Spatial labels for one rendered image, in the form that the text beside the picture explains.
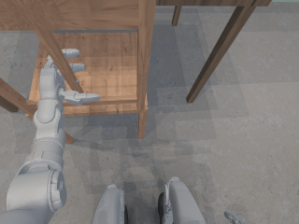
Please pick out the robot right hand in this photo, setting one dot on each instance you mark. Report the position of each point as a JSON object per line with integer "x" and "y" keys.
{"x": 234, "y": 218}

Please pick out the robot left hand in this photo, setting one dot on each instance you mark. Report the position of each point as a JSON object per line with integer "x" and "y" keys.
{"x": 51, "y": 80}

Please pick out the chair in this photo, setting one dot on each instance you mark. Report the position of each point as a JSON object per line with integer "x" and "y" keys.
{"x": 116, "y": 64}

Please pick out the right robot shin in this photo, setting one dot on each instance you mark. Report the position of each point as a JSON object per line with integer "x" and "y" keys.
{"x": 168, "y": 213}

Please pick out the robot right thigh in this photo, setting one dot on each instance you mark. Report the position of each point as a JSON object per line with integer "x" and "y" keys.
{"x": 184, "y": 207}

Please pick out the left robot upper arm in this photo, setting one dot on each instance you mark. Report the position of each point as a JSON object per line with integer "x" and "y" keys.
{"x": 33, "y": 198}

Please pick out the left robot forearm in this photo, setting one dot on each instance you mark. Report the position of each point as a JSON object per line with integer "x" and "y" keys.
{"x": 47, "y": 149}

